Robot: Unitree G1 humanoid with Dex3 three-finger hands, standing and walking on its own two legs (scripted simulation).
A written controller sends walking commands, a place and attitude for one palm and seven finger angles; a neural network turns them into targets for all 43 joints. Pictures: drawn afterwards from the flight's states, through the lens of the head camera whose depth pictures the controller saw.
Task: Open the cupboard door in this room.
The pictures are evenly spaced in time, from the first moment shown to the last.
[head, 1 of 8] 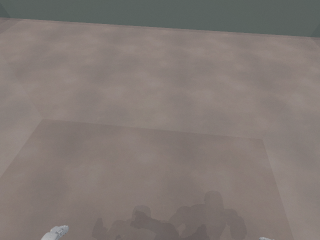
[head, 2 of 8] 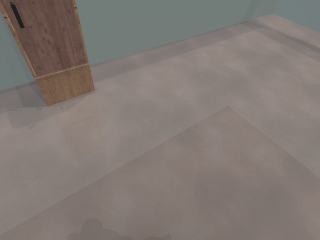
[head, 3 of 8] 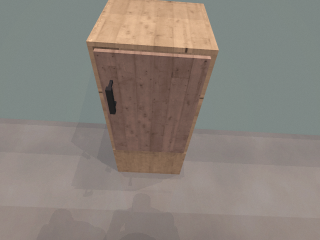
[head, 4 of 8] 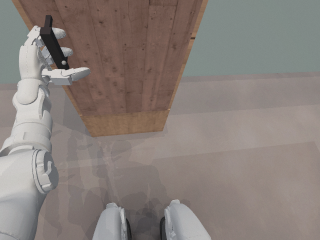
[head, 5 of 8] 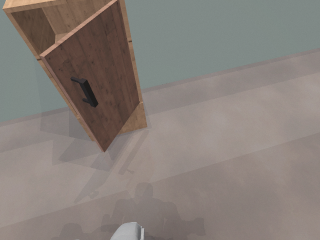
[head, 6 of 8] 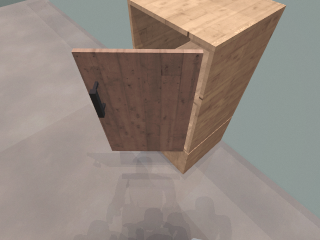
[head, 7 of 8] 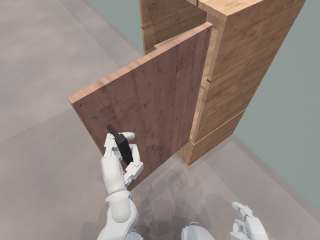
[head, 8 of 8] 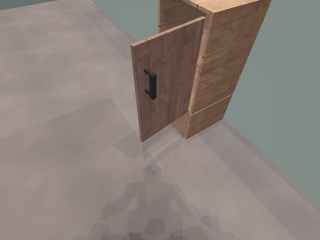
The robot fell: no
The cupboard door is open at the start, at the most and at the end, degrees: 0 99 98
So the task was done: yes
